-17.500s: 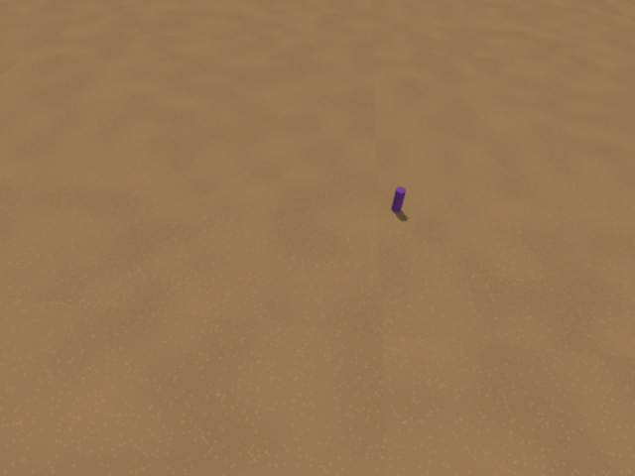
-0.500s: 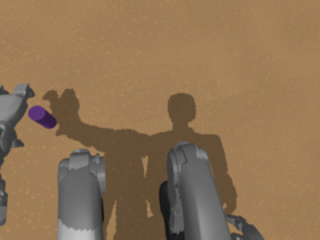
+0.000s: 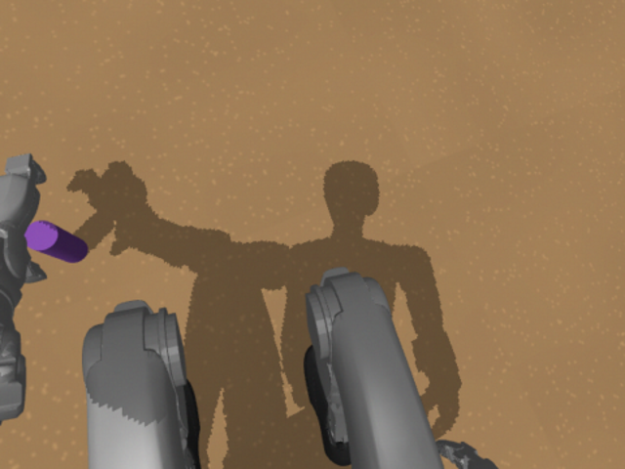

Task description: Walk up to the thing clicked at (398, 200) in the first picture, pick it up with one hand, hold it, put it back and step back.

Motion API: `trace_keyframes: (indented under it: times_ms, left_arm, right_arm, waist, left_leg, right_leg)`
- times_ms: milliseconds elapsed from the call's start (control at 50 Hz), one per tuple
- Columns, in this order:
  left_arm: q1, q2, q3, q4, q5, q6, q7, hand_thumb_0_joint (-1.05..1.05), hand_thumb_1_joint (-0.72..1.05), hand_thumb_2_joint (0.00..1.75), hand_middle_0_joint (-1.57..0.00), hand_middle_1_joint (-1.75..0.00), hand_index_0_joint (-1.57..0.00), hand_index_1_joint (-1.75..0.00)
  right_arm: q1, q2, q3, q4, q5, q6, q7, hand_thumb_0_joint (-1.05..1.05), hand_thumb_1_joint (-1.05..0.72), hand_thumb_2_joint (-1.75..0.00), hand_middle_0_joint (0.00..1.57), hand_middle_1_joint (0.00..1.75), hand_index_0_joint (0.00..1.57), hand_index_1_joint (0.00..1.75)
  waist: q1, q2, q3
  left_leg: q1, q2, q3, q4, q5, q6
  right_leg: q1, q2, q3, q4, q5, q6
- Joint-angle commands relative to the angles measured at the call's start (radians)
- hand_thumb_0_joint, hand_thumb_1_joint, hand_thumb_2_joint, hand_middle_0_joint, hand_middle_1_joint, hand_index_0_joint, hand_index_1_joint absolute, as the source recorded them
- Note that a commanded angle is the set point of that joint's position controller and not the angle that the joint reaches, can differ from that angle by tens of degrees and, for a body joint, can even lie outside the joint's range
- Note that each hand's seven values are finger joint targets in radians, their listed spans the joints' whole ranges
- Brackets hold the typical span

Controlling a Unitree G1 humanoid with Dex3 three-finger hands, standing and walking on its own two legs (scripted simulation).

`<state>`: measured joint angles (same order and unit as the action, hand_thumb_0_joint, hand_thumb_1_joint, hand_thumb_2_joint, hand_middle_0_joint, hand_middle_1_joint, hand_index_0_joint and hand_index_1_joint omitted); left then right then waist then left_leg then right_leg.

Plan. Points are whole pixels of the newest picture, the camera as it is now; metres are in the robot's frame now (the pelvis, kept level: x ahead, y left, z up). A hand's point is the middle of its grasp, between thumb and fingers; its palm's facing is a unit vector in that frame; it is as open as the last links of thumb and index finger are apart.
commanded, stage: approach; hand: left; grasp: from above
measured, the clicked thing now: (59, 243) +0.44 +0.29 -0.28
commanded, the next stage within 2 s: rest palm in 0.20 s
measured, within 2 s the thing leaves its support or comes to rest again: neither
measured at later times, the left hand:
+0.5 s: hand (31, 219) +0.45 +0.29 -0.18, palm faces -0.40 -0.05 -0.92, open 14.0 cm
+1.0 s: hand (47, 239) +0.44 +0.29 -0.23, palm faces -0.44 -0.10 -0.89, open 14.2 cm
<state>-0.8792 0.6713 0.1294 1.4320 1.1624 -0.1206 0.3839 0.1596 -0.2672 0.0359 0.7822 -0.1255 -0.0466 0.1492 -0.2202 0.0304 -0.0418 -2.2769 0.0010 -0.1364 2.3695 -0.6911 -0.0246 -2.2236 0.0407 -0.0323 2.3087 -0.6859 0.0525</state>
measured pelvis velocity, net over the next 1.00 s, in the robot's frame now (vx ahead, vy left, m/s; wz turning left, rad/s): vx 0.00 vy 0.01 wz -0.05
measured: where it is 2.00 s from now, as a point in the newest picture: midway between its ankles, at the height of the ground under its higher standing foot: (261, 442)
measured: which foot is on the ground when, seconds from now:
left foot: down 0.00-1.00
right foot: down 0.00-1.00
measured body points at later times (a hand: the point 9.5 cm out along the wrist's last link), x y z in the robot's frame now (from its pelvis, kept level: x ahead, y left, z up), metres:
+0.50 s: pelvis -0.01 +0.01 -0.01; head +0.22 +0.08 +0.37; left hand +0.47 +0.28 -0.13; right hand +0.08 -0.28 -0.11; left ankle +0.08 +0.13 -0.31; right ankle +0.10 -0.13 -0.31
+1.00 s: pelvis +0.00 +0.01 -0.03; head +0.25 +0.08 +0.34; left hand +0.46 +0.29 -0.18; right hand +0.04 -0.27 -0.13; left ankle +0.08 +0.13 -0.31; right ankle +0.10 -0.13 -0.31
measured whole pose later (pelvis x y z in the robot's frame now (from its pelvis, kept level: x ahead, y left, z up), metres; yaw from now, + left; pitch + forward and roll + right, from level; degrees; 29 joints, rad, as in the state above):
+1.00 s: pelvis +0.00 +0.01 -0.03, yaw -3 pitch +32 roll -9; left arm -0.90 0.78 0.15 1.56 1.29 -0.26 0.56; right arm 0.13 -0.28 0.09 0.78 -0.21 -0.12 0.20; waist -0.27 -0.04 0.01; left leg -2.35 -0.01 -0.19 2.50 -0.71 -0.04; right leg -2.27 0.05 -0.07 2.40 -0.70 0.06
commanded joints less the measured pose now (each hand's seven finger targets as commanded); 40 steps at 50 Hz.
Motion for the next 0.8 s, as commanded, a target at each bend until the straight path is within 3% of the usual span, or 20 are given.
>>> trace_keyframes:
  times_ms: [0,40,80,100,160,220,240,260,320,380,440,520,540,560,580,620,660,720,760,780]
  left_arm:
    - [-0.203,0.246,-0.005,-0.215,-0.033,-0.085,-0.025,0.0,-0.5,0.94,-0.12,-1.01,-0.13,-1.0]
    - [-0.225,0.213,-0.031,-0.251,-0.019,-0.14,-0.022,0.0,-0.51,0.94,-0.12,-1.0,-0.13,-1.0]
    - [-0.231,0.222,-0.023,-0.297,-0.004,-0.184,0.002,0.0,-0.5,0.95,-0.13,-0.98,-0.13,-0.98]
    - [-0.258,0.237,-0.018,-0.348,0.003,-0.203,0.02,0.0,-0.5,0.96,-0.13,-0.98,-0.13,-0.98]
    - [-0.276,0.203,-0.035,-0.313,0.059,-0.215,0.091,0.0,-0.5,0.97,-0.14,-0.97,-0.13,-0.97]
    - [-0.339,0.197,-0.046,-0.212,0.117,-0.186,0.158,0.0,-0.52,1.03,-0.13,-0.97,-0.12,-0.99]
    - [-0.368,0.195,-0.048,-0.184,0.125,-0.168,0.176,0.0,-0.5,1.05,-0.15,-0.97,-0.13,-0.99]
    - [-0.423,0.235,-0.028,-0.194,0.141,-0.151,0.196,0.0,-0.49,1.06,-0.15,-0.98,-0.13,-1.0]
    - [-0.421,0.226,-0.034,-0.06,0.158,-0.082,0.221,0.0,-0.58,1.03,-0.08,-0.95,-0.06,-0.97]
    - [-0.439,0.194,-0.072,0.095,0.148,-0.031,0.198,0.0,-0.56,1.0,-0.07,-0.99,-0.06,-1.0]
    - [-0.343,0.2,-0.071,0.162,0.107,0.001,0.162,0.0,-0.54,0.99,-0.07,-1.0,-0.07,-1.0]
    - [-0.321,0.254,-0.054,0.093,0.072,-0.003,0.111,0.0,-0.53,0.98,-0.08,-1.0,-0.07,-1.0]
    - [-0.345,0.322,-0.002,0.025,0.071,-0.016,0.106,0.0,-0.53,0.98,-0.07,-1.0,-0.07,-1.0]
    - [-0.33,0.318,-0.005,0.021,0.064,-0.024,0.103,0.0,-0.53,0.98,-0.08,-0.99,-0.08,-0.99]
    - [-0.334,0.35,0.03,-0.008,0.057,-0.04,0.107,0.0,-0.52,0.96,-0.08,-1.0,-0.08,-1.0]
    - [-0.341,0.359,0.053,-0.052,0.055,-0.076,0.118,0.0,-0.54,0.98,-0.07,-1.0,-0.07,-1.0]
    - [-0.293,0.33,0.043,-0.053,0.06,-0.102,0.128,0.0,-0.55,0.99,-0.06,-0.99,-0.06,-0.99]
    - [-0.274,0.365,0.071,-0.102,0.082,-0.138,0.146,0.0,-0.56,1.0,-0.06,-0.98,-0.05,-0.99]
    - [-0.247,0.344,0.066,-0.081,0.084,-0.146,0.16,0.0,-0.56,1.01,-0.07,-0.96,-0.06,-0.98]
    - [-0.29,0.326,0.045,-0.092,0.09,-0.151,0.166,0.0,-0.55,1.01,-0.07,-0.96,-0.05,-0.98]
  right_arm:
    - [0.18,-0.225,-0.081,-0.033,0.001,-0.007,-0.014,0.0,-0.91,-0.9,0.2,0.3,0.2,0.3]
    - [0.197,-0.236,-0.094,-0.025,0.0,-0.006,-0.016,0.0,-0.91,-0.9,0.2,0.3,0.2,0.3]
    - [0.201,-0.243,-0.104,-0.025,-0.004,-0.007,-0.02,0.0,-0.91,-0.9,0.2,0.3,0.2,0.3]
    - [0.192,-0.241,-0.109,-0.025,-0.004,-0.007,-0.022,0.0,-0.91,-0.9,0.2,0.3,0.2,0.3]
    - [0.169,-0.234,-0.108,-0.012,-0.015,-0.002,-0.025,0.0,-0.91,-0.9,0.2,0.3,0.2,0.3]
    - [0.155,-0.242,-0.103,0.003,-0.022,-0.002,-0.029,0.0,-0.9,-0.9,0.2,0.3,0.2,0.3]
    - [0.15,-0.246,-0.103,0.005,-0.025,-0.003,-0.03,0.0,-0.9,-0.9,0.2,0.3,0.2,0.3]
    - [0.147,-0.253,-0.101,0.007,-0.025,-0.003,-0.033,0.0,-0.9,-0.9,0.2,0.3,0.2,0.3]
    - [0.133,-0.26,-0.094,0.009,-0.03,-0.014,-0.029,0.0,-0.9,-0.9,0.2,0.3,0.2,0.3]
    - [0.123,-0.258,-0.069,0.004,-0.037,-0.033,-0.021,0.0,-0.9,-0.9,0.2,0.3,0.2,0.3]
    - [0.12,-0.266,-0.049,-0.013,-0.034,-0.046,-0.015,0.0,-0.9,-0.9,0.2,0.3,0.2,0.3]
    - [0.117,-0.261,-0.027,-0.032,-0.033,-0.052,-0.006,0.0,-0.9,-0.9,0.2,0.3,0.2,0.3]
    - [0.136,-0.278,-0.033,-0.042,-0.041,-0.054,-0.003,0.0,-0.9,-0.9,0.2,0.3,0.2,0.3]
    - [0.14,-0.266,-0.024,-0.033,-0.038,-0.051,-0.002,0.0,-0.9,-0.9,0.2,0.3,0.2,0.3]
    - [0.147,-0.274,-0.026,-0.041,-0.042,-0.051,-0.002,0.0,-0.9,-0.9,0.2,0.3,0.2,0.3]
    - [0.154,-0.275,-0.023,-0.045,-0.045,-0.052,0.002,0.0,-0.9,-0.9,0.2,0.3,0.2,0.3]
    - [0.17,-0.267,-0.022,-0.026,-0.045,-0.048,0.005,0.0,-0.9,-0.9,0.2,0.3,0.2,0.3]
    - [0.188,-0.272,-0.031,-0.016,-0.059,-0.046,0.013,0.0,-0.9,-0.9,0.2,0.3,0.2,0.3]
    - [0.187,-0.274,-0.035,-0.014,-0.062,-0.046,0.017,0.0,-0.89,-0.9,0.2,0.3,0.2,0.3]
    - [0.191,-0.272,-0.034,-0.009,-0.069,-0.049,0.023,0.0,-0.89,-0.9,0.2,0.3,0.2,0.3]
  waist:
    - [0.014,0.09,-0.69]
    - [0.003,0.103,-0.681]
    - [-0.004,0.139,-0.688]
    - [0.013,0.185,-0.715]
    - [0.005,0.232,-0.69]
    - [-0.02,0.266,-0.638]
    - [-0.025,0.261,-0.646]
    - [-0.028,0.302,-0.656]
    - [-0.03,0.299,-0.613]
    - [-0.064,0.238,-0.547]
    - [-0.049,0.192,-0.534]
    - [-0.037,0.197,-0.606]
    - [-0.041,0.198,-0.645]
    - [-0.021,0.211,-0.668]
    - [-0.033,0.211,-0.684]
    - [-0.039,0.224,-0.682]
    - [-0.041,0.237,-0.679]
    - [-0.037,0.272,-0.69]
    - [-0.039,0.279,-0.682]
    - [-0.062,0.284,-0.665]
  left_leg:
    - [0.37,-0.023,0.117,-0.2,0.165,0.075]
    - [0.39,-0.02,0.109,-0.193,0.154,0.067]
    - [0.444,-0.017,0.098,-0.187,0.158,0.056]
    - [0.477,-0.015,0.099,-0.195,0.16,0.049]
    - [0.516,-0.015,0.1,-0.21,0.155,0.037]
    - [0.522,-0.015,0.097,-0.231,0.127,0.034]
    - [0.538,-0.015,0.094,-0.235,0.122,0.033]
    - [0.543,-0.017,0.092,-0.247,0.115,0.034]
    - [0.543,-0.014,0.09,-0.265,0.084,0.036]
    - [0.462,-0.019,0.091,-0.246,0.04,0.05]
    - [0.408,-0.027,0.097,-0.231,0.045,0.061]
    - [0.421,-0.029,0.102,-0.198,0.125,0.064]
    - [0.439,-0.026,0.098,-0.185,0.179,0.062]
    - [0.449,-0.024,0.102,-0.176,0.207,0.059]
    - [0.453,-0.021,0.098,-0.167,0.228,0.057]
    - [0.452,-0.017,0.094,-0.158,0.23,0.054]
    - [0.449,-0.016,0.096,-0.149,0.216,0.051]
    - [0.458,-0.015,0.096,-0.141,0.217,0.048]
    - [0.465,-0.013,0.095,-0.135,0.21,0.046]
    - [0.468,-0.011,0.09,-0.128,0.203,0.043]
  right_leg:
    - [0.474,0.003,-0.076,-0.27,0.233,-0.065]
    - [0.43,0.007,-0.083,-0.268,0.215,-0.07]
    - [0.385,0.008,-0.09,-0.256,0.209,-0.077]
    - [0.364,0.01,-0.089,-0.246,0.203,-0.084]
    - [0.287,0.009,-0.106,-0.223,0.187,-0.089]
    - [0.203,0.006,-0.125,-0.211,0.159,-0.088]
    - [0.183,0.004,-0.128,-0.208,0.153,-0.088]
    - [0.17,0.0,-0.132,-0.202,0.148,-0.084]
    - [0.134,-0.01,-0.135,-0.199,0.131,-0.079]
    - [0.122,-0.007,-0.133,-0.21,0.107,-0.081]
    - [0.181,-0.007,-0.127,-0.218,0.11,-0.079]
    - [0.271,0.002,-0.12,-0.198,0.183,-0.081]
    - [0.304,0.0,-0.124,-0.186,0.232,-0.078]
    - [0.33,0.002,-0.121,-0.178,0.259,-0.078]
    - [0.347,0.005,-0.126,-0.171,0.28,-0.077]
    - [0.352,0.009,-0.13,-0.17,0.284,-0.077]
    - [0.347,0.012,-0.13,-0.169,0.274,-0.077]
    - [0.349,0.013,-0.133,-0.16,0.274,-0.076]
    - [0.326,0.014,-0.135,-0.159,0.267,-0.076]
    - [0.301,0.017,-0.143,-0.149,0.262,-0.078]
